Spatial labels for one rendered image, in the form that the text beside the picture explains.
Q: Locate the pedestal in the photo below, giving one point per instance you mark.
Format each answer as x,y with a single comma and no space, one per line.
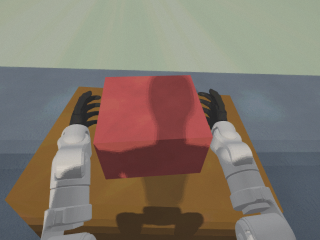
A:
193,206

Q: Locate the robot right upper arm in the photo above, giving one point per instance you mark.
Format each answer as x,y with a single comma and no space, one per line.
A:
269,226

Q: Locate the robot left forearm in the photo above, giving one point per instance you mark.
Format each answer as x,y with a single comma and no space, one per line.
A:
69,200

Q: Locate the carton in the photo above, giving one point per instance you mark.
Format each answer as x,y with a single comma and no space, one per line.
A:
151,126

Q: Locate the robot left hand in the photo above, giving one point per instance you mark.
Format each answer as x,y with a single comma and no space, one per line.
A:
80,115

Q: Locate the robot right forearm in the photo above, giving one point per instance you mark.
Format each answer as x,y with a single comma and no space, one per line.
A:
248,191

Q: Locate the robot right hand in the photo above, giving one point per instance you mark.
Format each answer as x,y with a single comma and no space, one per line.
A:
216,110

